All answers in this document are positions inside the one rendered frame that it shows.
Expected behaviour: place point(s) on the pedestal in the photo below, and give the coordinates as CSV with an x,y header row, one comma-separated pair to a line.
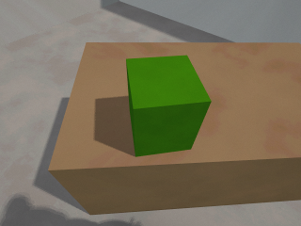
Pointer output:
x,y
247,150

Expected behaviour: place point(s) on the carton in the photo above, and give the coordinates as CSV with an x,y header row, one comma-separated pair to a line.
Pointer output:
x,y
167,103

